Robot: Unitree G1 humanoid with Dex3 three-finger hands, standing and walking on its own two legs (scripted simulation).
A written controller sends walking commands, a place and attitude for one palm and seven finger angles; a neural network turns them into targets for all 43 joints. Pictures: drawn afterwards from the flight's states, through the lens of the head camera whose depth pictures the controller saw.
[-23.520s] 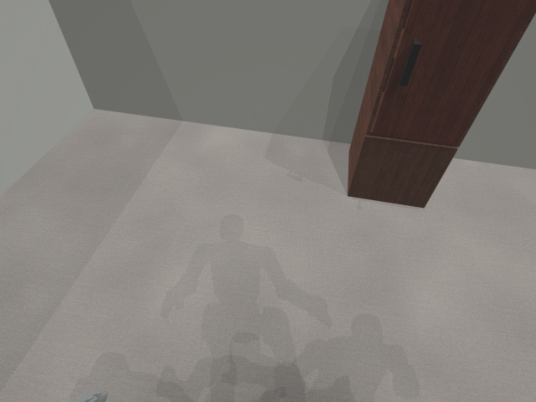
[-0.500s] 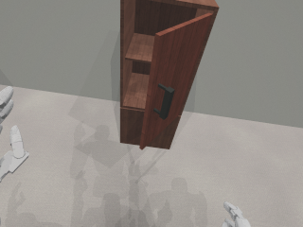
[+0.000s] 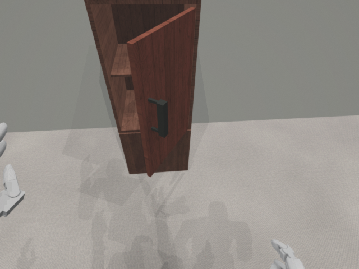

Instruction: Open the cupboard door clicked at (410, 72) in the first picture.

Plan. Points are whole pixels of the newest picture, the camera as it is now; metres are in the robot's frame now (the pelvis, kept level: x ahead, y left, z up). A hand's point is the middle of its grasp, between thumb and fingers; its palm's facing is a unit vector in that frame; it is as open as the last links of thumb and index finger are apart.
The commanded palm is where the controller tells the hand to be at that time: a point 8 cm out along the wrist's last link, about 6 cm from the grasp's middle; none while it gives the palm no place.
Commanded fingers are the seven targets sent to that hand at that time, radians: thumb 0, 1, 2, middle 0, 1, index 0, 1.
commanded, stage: stop stepping back and stand still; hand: left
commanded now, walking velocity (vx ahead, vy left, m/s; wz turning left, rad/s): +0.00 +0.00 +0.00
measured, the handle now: (157, 117) +0.59 +0.12 -0.01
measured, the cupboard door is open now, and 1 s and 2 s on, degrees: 55 55 55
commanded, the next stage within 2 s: let the arm hang, fingers relaxed in 0.34 s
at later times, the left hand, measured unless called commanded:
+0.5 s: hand (47, 194) +0.22 +0.27 +0.11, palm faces +0.29 -0.75 -0.60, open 7.4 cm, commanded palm none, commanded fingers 0.00 0.90 0.90 -0.20 -0.30 -0.20 -0.30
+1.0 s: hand out of the picture -0.02 +0.21 -0.17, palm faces +0.11 -0.96 -0.27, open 7.2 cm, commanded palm none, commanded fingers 0.00 0.90 0.90 -0.20 -0.30 -0.20 -0.30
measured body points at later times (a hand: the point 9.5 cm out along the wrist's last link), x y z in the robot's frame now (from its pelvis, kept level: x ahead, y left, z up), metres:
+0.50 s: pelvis +0.02 -0.01 +0.00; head +0.04 -0.03 +0.45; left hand +0.20 +0.30 +0.14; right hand +0.18 -0.25 -0.11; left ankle +0.01 +0.12 -0.71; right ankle -0.06 -0.05 -0.73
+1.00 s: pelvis -0.01 -0.01 +0.00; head +0.02 +0.00 +0.45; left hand -0.03 +0.26 -0.15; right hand +0.05 -0.27 -0.14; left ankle -0.03 +0.12 -0.74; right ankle -0.03 -0.08 -0.74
